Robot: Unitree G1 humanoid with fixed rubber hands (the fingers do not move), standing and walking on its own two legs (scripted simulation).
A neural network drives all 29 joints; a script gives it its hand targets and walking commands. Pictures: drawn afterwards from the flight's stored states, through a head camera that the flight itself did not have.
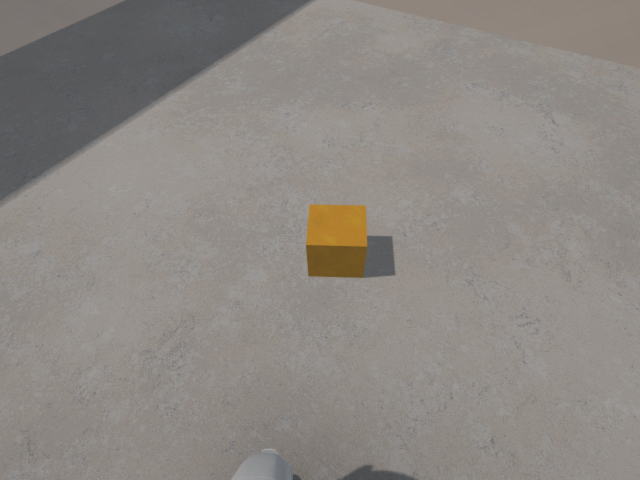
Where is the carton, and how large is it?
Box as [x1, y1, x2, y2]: [306, 204, 366, 277]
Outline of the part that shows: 309,204 306,239 308,275 362,277 366,252 365,206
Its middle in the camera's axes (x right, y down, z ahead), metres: +0.06 -0.01 +1.44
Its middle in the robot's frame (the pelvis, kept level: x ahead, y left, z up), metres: +0.96 -0.02 -0.67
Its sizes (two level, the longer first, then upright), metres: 0.207 0.188 0.196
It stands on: the floor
